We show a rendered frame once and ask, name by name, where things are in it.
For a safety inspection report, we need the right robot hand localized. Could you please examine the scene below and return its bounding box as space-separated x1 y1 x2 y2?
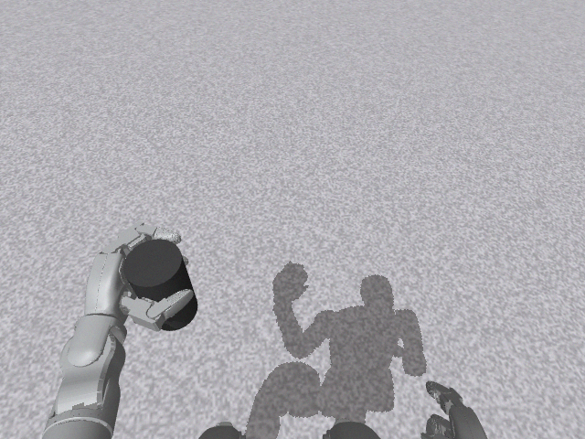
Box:
420 381 487 439

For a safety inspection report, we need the left robot hand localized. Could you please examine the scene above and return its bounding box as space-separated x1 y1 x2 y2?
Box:
84 221 194 332

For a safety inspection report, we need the left robot arm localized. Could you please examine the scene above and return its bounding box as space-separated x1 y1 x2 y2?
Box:
42 314 127 439

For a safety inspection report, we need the can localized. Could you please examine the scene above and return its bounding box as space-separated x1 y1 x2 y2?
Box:
123 240 197 331

